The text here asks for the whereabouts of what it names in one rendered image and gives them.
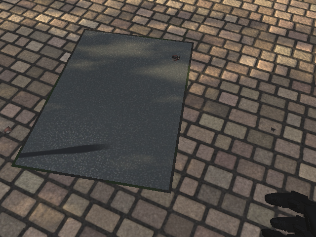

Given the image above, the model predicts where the right robot hand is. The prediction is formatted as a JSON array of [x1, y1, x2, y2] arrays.
[[261, 191, 316, 237]]

